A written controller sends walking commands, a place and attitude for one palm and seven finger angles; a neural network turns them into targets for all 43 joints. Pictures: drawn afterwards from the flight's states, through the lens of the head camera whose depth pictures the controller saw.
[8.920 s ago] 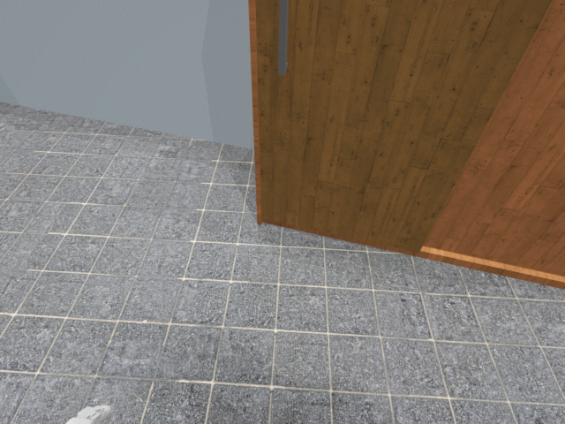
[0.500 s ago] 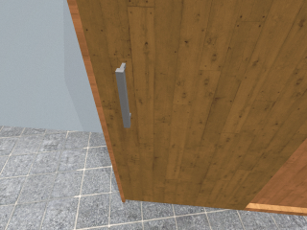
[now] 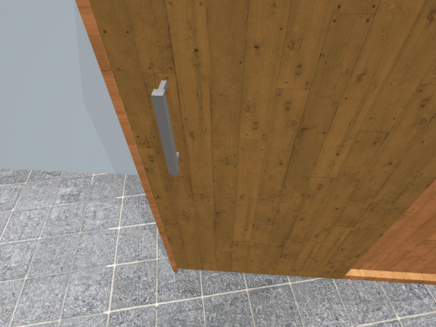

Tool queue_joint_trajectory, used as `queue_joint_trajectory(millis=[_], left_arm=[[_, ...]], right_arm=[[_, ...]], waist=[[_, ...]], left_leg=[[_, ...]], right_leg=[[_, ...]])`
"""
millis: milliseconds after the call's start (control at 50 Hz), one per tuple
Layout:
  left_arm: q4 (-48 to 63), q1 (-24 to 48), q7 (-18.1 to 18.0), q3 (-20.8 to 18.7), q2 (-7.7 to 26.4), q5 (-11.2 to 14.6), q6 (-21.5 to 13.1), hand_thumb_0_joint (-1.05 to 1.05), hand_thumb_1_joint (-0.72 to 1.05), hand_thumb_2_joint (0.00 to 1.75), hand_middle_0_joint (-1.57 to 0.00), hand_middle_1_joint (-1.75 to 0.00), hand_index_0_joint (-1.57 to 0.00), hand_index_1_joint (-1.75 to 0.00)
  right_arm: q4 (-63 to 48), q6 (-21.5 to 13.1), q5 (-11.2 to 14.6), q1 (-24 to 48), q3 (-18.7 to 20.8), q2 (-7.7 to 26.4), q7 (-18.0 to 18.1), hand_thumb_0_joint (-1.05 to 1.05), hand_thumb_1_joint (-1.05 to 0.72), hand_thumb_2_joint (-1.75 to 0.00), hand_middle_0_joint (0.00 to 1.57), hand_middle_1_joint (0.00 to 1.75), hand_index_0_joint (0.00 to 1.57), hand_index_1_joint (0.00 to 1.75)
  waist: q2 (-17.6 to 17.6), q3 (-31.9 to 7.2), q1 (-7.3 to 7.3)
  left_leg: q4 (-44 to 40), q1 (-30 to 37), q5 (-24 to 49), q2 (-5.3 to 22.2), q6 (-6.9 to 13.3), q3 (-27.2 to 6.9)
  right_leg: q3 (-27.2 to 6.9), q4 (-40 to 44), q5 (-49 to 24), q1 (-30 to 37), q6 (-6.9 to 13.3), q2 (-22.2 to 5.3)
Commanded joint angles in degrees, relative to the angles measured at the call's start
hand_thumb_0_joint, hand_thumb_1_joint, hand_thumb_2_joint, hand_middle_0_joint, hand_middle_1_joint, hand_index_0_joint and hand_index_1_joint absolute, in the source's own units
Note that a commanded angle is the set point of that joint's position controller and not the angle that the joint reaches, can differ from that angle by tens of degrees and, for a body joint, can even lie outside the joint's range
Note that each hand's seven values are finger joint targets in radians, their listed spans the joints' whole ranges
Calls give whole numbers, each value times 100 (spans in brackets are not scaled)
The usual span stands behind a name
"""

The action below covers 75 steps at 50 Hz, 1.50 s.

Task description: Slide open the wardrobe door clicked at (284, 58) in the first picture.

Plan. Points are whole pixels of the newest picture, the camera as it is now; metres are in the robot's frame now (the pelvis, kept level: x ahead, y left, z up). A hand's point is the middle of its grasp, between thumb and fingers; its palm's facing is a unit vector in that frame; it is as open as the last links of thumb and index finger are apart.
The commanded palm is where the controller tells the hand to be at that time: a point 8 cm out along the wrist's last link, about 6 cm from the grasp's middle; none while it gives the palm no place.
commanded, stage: come to a stop and stand still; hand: left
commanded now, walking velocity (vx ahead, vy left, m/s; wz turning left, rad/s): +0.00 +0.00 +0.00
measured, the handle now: (169, 131) +0.47 +0.12 +0.12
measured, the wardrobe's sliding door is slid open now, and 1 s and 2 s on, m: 0.00 0.00 0.00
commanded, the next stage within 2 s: look again from close up in 0.42 s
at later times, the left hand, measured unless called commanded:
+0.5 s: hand out of the picture +0.11 +0.23 -0.14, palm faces -0.03 -0.94 -0.34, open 7.4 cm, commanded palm none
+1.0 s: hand out of the picture +0.09 +0.23 -0.15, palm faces +0.00 -0.94 -0.33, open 7.4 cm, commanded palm none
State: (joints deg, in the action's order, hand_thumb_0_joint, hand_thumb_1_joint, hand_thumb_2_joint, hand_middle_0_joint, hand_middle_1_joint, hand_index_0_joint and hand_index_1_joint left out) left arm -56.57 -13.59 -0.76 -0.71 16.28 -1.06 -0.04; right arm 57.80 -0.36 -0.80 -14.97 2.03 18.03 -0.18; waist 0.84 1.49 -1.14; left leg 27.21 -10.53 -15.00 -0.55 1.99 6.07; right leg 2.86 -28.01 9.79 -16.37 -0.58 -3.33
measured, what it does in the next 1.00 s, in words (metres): stands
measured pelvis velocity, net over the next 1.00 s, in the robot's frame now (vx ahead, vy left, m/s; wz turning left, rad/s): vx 0.03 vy -0.01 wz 0.02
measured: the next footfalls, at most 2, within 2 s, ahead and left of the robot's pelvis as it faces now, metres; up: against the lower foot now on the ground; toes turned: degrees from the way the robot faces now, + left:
none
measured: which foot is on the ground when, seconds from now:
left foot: down 0.00-1.00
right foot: down 0.00-1.00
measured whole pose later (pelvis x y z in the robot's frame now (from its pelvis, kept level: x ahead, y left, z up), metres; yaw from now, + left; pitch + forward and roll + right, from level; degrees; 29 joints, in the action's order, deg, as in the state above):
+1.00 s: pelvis +0.03 -0.01 +0.01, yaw +1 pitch -2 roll +0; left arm -62.5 -9.1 -0.8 0.3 18.0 -0.7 -0.4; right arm 63.9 -0.6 -0.4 -8.9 0.0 18.1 -0.4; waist 0.1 1.9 -0.3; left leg 18.5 -3.9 -12.6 0.0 0.9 4.2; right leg 4.9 -19.7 8.3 -9.2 -0.2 -2.3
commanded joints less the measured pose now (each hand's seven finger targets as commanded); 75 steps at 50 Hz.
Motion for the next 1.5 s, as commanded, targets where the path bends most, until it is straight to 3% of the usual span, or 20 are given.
queue_joint_trajectory(millis=[0,180,340,580,740,860,1100,1220,1480], left_arm=[[318,273,-47,-208,1174,-6,-189,0,90,90,-20,-30,-20,-30],[192,567,-55,-150,1277,12,-222,0,90,90,-20,-30,-20,-30],[101,747,-47,-117,1314,18,-214,0,90,90,-20,-30,-20,-30],[-57,774,-61,-101,1286,13,-210,0,90,90,-20,-30,-20,-30],[-172,753,-48,-97,1303,15,-186,0,90,90,-20,-30,-20,-30],[-206,699,-55,-100,1286,11,-198,0,90,90,-20,-30,-20,-30],[-280,689,-54,-103,1288,13,-194,0,90,90,-20,-30,-20,-30],[-297,714,-45,-105,1282,14,-175,0,90,90,-20,-30,-20,-30],[-306,702,-47,-112,1291,11,-195,0,90,90,-20,-30,-20,-30]], right_arm=[[-341,-193,-11,211,137,938,62,0,-90,-90,20,30,20,30],[-139,-192,-2,401,73,1037,51,0,-90,-90,20,30,20,30],[-5,-162,2,577,44,1096,37,0,-90,-90,20,30,20,30],[139,-173,12,699,24,1113,56,0,-90,-90,20,30,20,30],[213,-154,19,757,1,1128,58,0,-90,-90,20,30,20,30],[239,-168,21,725,-3,1084,66,0,-90,-90,20,30,20,30],[287,-176,20,718,-18,1103,80,0,-90,-90,20,30,20,30],[314,-168,16,712,-28,1109,78,0,-90,-90,20,30,20,30],[330,-183,20,670,-29,1093,83,0,-90,-90,20,30,20,30]], waist=[[-182,-22,42],[-89,-198,37],[-132,-200,41],[-121,-355,64],[-99,-115,84],[-121,-283,81],[-37,-170,94],[-56,-18,112],[-48,-187,112]], left_leg=[[-812,-400,-186,683,44,-868],[-841,-166,522,756,-12,-799],[-986,-27,488,774,-44,-804],[-1109,242,1107,842,-60,-815],[-1292,187,700,830,-75,-856],[-1274,321,1013,846,-73,-849],[-1369,299,1011,857,-94,-865],[-1458,199,713,843,-101,-895],[-1404,303,976,858,-92,-877]], right_leg=[[-797,693,437,296,308,-490],[-727,713,-491,660,289,-530],[-685,894,-405,754,239,-533],[-536,863,-1057,1035,209,-524],[-544,1056,-602,961,178,-521],[-501,1028,-931,1095,186,-542],[-497,1099,-903,1116,178,-550],[-498,1177,-545,1043,161,-538],[-486,1140,-833,1144,176,-558]])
